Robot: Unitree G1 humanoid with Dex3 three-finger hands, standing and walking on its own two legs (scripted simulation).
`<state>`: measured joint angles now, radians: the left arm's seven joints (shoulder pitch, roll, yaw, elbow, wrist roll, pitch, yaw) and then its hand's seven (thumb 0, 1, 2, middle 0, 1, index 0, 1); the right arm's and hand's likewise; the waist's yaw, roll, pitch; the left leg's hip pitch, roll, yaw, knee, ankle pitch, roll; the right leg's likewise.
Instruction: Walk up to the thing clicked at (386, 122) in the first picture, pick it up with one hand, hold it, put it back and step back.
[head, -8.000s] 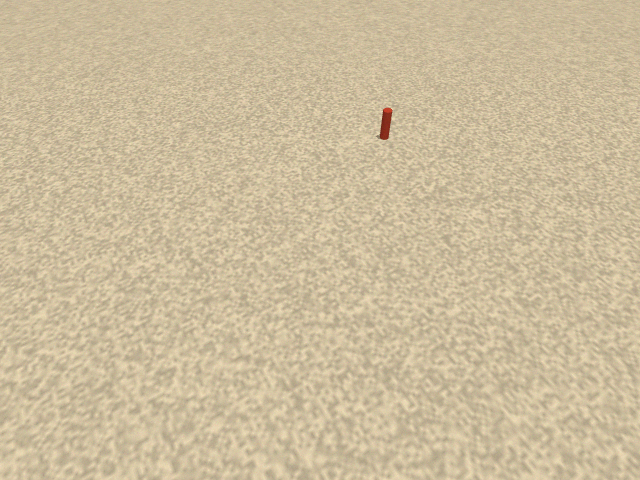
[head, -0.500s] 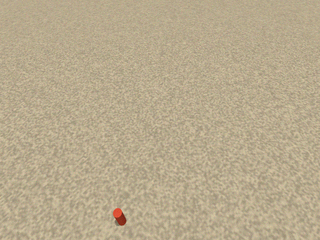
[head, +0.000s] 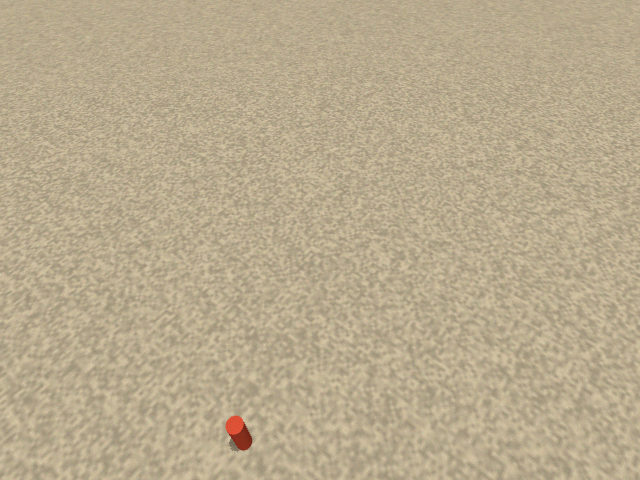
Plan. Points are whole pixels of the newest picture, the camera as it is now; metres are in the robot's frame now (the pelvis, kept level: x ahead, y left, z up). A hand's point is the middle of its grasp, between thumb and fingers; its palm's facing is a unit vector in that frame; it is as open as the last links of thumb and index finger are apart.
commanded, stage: stand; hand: left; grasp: from the side
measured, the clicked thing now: (239, 433) +0.38 +0.24 -0.70
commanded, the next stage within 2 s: go down in 0.26 s
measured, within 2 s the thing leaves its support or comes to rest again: neither
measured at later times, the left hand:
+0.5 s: hand out of the picture +0.12 +0.25 -0.16, palm faces +0.05 -0.94 -0.33, open 8.6 cm
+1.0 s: hand out of the picture +0.13 +0.28 -0.19, palm faces +0.07 -0.94 -0.33, open 16.9 cm
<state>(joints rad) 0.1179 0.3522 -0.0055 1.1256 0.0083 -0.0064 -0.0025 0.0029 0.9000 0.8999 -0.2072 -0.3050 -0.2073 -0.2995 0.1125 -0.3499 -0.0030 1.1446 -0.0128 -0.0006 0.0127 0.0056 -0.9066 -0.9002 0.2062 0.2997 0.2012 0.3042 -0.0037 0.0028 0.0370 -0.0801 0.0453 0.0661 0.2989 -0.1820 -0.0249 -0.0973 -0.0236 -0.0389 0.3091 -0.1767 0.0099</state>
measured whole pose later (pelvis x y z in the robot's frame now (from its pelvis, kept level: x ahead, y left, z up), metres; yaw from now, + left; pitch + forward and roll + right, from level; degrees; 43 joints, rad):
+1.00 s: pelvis -0.02 +0.01 -0.07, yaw +1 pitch +13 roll -1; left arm 0.19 0.34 0.22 0.62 0.06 0.12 -0.08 0.00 -0.46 0.06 -0.10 -0.13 -0.11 -0.11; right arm 0.25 -0.25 -0.04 0.63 0.02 -0.11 -0.04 0.01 -0.89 -0.89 0.21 0.30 0.20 0.30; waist -0.03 0.00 -0.09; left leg -0.73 0.05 0.02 0.97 -0.46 -0.01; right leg -0.71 -0.04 -0.06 0.93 -0.44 0.02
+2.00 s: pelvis -0.09 +0.01 -0.29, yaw -1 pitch +33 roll -4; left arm -0.33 0.68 0.67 0.96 -0.14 -0.38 -0.54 -0.01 -0.46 0.08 -0.06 -0.10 -0.06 -0.09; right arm 0.13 -0.31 0.04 0.67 -0.03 -0.18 -0.04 0.01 -0.90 -0.90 0.21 0.30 0.20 0.30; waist -0.05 -0.02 -0.16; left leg -1.80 0.06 -0.07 1.89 -0.67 -0.01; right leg -1.75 -0.06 -0.07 1.83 -0.65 0.00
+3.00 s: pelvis -0.11 +0.01 -0.40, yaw -3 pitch +31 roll -7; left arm -0.58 0.91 0.82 1.09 -0.18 -0.38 -0.72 -0.02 -0.52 0.07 -0.05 -0.06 -0.04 -0.06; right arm 0.10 -0.37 0.11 0.70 -0.05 -0.18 -0.02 0.01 -0.92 -0.91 0.21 0.30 0.20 0.30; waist -0.08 -0.04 -0.08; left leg -2.14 0.05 -0.12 2.27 -0.68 0.00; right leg -2.07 -0.06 -0.09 2.18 -0.65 0.01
